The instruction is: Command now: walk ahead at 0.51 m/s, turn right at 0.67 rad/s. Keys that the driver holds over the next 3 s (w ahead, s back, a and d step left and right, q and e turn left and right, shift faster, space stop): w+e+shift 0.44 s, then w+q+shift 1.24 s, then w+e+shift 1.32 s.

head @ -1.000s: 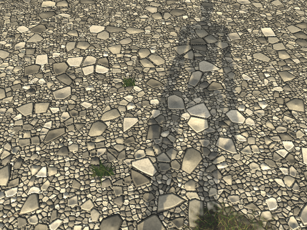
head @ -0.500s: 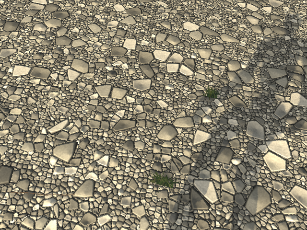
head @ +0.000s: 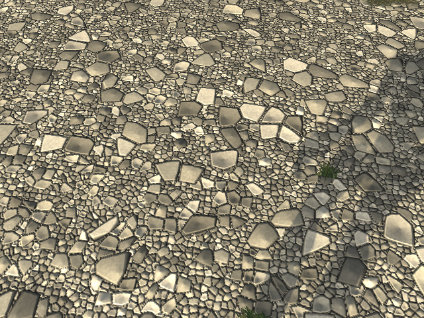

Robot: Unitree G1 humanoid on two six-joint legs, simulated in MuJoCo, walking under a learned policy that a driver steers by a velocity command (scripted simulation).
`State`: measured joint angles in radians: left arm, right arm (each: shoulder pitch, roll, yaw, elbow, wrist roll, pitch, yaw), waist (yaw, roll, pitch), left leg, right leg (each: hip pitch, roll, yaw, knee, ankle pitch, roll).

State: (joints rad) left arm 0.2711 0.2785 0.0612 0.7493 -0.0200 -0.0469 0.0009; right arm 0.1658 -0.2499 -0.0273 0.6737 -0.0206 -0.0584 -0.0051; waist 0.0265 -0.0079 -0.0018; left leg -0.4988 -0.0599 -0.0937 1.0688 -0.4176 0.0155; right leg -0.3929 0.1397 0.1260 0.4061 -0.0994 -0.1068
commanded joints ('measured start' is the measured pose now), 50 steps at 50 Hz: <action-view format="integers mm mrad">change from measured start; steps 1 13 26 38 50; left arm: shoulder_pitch -108 -117 -384 65 -9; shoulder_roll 155 105 53 56 222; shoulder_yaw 41 35 -18 -5 31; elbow -138 -229 -276 -6 33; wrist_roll -7 71 63 42 55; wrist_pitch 4 50 40 -60 -44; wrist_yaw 26 -89 -119 -23 50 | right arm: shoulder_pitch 49 105 340 241 298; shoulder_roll -77 -205 -206 -46 -152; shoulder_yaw -30 -49 -51 -30 -41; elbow -47 -46 149 148 119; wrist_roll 1 -25 -24 10 21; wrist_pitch -32 -35 -42 26 45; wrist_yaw -3 -19 -7 57 72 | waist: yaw -75 -41 -104 -52 -289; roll -82 100 132 -92 -127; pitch -90 -22 194 47 -80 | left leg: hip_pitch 182 429 516 -187 292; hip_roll -16 360 363 203 -27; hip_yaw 60 -178 318 31 289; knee -262 -907 -955 249 -271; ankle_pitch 8 -180 658 245 373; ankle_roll -23 90 77 61 204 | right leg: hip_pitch -75 -561 -264 257 443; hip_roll -147 -162 -146 -380 -378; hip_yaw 299 -66 -265 -68 -409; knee -256 895 355 -212 191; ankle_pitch -393 -108 -199 -55 1292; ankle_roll -101 101 -36 42 97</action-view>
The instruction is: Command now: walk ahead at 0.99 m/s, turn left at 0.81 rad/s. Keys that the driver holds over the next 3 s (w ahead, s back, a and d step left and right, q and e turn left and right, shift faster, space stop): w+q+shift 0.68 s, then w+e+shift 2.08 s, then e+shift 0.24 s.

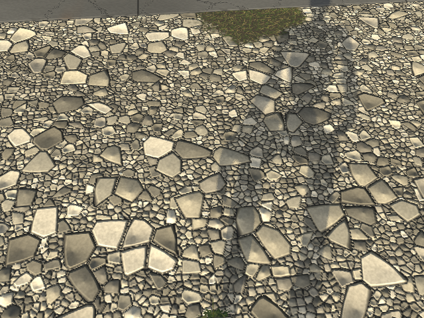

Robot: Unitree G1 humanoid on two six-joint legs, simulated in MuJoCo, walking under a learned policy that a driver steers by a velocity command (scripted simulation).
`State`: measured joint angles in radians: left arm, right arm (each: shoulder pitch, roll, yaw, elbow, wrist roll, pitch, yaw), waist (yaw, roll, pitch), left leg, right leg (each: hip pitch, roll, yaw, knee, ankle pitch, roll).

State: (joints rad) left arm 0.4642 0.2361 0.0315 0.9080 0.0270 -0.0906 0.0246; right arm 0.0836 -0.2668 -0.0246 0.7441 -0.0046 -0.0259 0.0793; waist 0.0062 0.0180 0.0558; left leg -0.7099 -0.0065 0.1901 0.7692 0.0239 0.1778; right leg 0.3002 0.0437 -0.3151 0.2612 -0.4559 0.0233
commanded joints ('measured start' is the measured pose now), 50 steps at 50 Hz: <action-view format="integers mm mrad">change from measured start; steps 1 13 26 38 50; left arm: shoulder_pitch -263 -496 -65 -54 -72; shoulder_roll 273 93 339 140 147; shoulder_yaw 67 -40 73 20 18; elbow -147 -373 -292 -102 -125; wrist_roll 13 35 47 6 -44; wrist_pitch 18 33 9 -51 0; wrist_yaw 24 -36 11 -41 -34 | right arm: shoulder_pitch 581 332 328 -90 262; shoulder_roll -191 -174 -81 -67 -177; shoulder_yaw -73 -77 -31 17 -42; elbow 110 47 -70 -207 -21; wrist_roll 0 6 32 -34 -49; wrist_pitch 17 -66 -69 -3 -59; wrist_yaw -27 -75 -71 8 -76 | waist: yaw -356 -28 54 -23 -109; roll -121 -102 -417 -56 29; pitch -211 73 -453 73 -192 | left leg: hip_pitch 710 335 -27 -16 899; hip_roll -85 -8 -117 44 375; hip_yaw -54 -599 -374 -258 -667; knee -17 -614 662 207 -455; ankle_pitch -156 -67 -487 -46 -384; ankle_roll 75 139 -47 -73 9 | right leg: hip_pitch -338 -913 119 -504 -1062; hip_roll -282 -162 -506 -251 -127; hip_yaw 66 335 1269 256 381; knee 635 711 7 -202 1120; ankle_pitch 1553 336 -386 503 192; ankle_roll -54 51 -170 -116 -143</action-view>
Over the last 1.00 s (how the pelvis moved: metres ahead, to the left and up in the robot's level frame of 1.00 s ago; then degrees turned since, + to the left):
0.58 -0.28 -0.03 -15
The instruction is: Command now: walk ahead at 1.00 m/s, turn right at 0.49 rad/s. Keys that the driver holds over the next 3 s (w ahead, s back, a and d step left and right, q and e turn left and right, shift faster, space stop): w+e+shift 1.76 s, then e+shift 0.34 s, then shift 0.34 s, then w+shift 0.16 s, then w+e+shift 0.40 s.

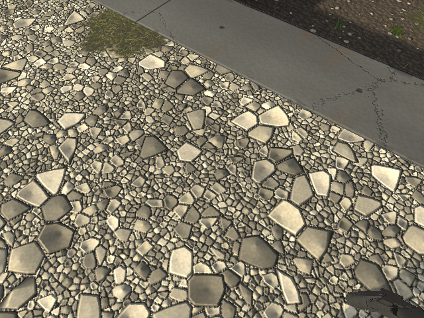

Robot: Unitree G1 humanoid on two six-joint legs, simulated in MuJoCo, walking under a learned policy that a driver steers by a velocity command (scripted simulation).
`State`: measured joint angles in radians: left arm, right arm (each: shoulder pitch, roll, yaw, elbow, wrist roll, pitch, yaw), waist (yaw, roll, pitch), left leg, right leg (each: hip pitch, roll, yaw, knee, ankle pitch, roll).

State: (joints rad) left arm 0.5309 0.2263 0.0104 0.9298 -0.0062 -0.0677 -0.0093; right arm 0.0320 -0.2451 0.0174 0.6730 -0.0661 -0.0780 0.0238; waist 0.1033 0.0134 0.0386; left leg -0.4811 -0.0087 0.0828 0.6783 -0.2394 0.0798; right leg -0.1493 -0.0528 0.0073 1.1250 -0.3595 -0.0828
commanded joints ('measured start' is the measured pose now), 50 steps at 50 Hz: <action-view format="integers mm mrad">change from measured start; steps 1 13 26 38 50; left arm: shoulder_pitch -136 -462 -176 -164 -428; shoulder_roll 127 78 226 328 124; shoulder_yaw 35 16 90 131 28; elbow -130 -254 -157 -181 -365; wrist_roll -6 25 11 12 41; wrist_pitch -14 50 14 -7 75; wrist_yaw -7 -82 10 -1 -70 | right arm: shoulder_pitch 277 304 162 108 326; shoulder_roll -160 -150 -127 -206 -114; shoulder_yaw -80 -71 -28 -52 -70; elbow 65 166 -42 -112 78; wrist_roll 14 54 -13 46 42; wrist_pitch -17 -75 3 -7 -42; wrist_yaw -16 -38 -26 -33 -16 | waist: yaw -163 -62 -149 -145 -101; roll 12 18 92 -57 66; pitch -94 94 24 -163 5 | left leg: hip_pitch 546 405 -165 354 377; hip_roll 333 181 133 -19 285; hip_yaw -449 210 -168 -111 -142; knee -408 -556 607 -155 -517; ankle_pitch -31 802 -129 134 132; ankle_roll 92 -47 -136 -92 -12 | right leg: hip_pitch -578 -409 -116 35 -654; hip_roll -60 15 -27 54 -48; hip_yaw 60 -186 474 398 56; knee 210 -352 -926 -562 165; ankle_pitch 116 500 164 852 201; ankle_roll -24 -67 -282 -82 -4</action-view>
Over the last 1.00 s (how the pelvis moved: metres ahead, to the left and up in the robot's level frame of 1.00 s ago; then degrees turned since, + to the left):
0.82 0.28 0.01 39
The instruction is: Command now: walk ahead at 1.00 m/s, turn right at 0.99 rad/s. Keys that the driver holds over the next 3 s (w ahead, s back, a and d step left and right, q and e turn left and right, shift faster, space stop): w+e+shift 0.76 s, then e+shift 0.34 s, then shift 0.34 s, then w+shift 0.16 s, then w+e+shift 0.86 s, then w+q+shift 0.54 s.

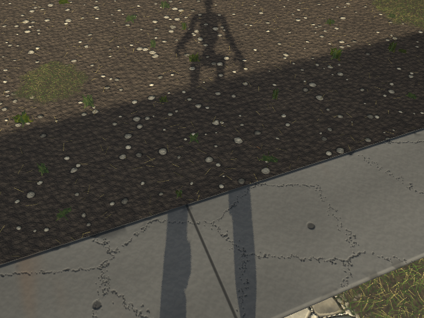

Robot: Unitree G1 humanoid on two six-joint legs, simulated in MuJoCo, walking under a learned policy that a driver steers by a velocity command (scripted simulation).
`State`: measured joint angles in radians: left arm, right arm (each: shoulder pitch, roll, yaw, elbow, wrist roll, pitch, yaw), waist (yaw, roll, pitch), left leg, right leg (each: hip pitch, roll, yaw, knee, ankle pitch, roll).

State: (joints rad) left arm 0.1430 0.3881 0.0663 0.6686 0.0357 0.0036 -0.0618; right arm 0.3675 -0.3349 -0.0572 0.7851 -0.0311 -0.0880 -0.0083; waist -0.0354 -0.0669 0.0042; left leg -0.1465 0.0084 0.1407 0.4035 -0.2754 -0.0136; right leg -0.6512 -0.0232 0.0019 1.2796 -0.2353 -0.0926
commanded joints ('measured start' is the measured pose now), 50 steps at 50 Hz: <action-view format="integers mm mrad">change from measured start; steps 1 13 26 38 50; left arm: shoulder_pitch -55 325 172 30 -146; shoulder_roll -37 154 96 5 -27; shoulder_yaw -30 67 39 4 -17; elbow -116 45 13 -57 -138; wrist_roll -8 -59 -43 -30 -69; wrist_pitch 4 -2 -82 -36 17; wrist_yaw -18 50 66 45 -17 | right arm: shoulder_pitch -25 -52 -276 -39 -247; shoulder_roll -28 -135 -16 -67 -162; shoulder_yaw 4 -28 50 6 2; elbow -31 -51 -254 -157 -154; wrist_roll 6 -7 6 -23 34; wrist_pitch -35 35 55 13 -6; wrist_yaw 18 -7 16 3 -36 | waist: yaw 56 262 44 14 55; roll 157 -63 41 99 105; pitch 54 -137 43 -79 49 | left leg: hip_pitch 19 -296 -194 114 19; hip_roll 250 43 49 319 213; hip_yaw -126 93 -137 -497 118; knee -254 994 379 1 -102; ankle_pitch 231 147 319 270 761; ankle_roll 72 -6 -58 95 78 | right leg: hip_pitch -142 919 201 -121 117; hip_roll -78 62 62 39 1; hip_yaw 51 83 361 123 -112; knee -28 -687 -1009 288 -337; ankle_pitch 128 29 386 -63 205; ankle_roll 8 -195 -185 -9 50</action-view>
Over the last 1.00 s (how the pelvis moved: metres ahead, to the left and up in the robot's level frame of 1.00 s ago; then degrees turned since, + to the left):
0.87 -0.25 0.02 -53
